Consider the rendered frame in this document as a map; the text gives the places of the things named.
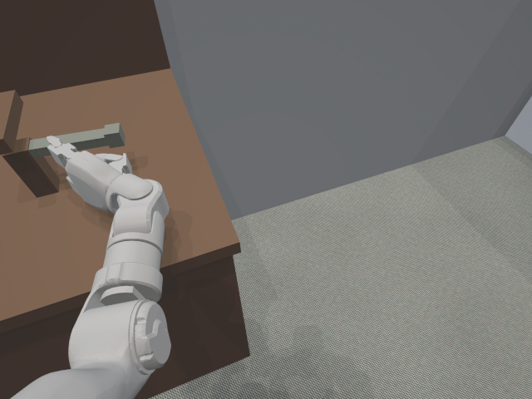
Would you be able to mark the robot left hand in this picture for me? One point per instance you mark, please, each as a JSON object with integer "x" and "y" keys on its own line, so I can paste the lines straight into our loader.
{"x": 89, "y": 175}

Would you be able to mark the tap lever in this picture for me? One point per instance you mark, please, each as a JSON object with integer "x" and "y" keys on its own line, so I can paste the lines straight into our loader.
{"x": 112, "y": 135}

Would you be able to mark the counter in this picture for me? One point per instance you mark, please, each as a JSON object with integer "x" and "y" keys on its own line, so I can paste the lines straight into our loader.
{"x": 68, "y": 66}

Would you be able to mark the robot left forearm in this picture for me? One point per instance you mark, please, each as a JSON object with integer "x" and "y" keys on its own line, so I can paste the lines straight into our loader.
{"x": 131, "y": 269}

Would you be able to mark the left robot upper arm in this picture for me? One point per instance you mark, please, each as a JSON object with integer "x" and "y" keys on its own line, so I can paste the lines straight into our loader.
{"x": 114, "y": 349}

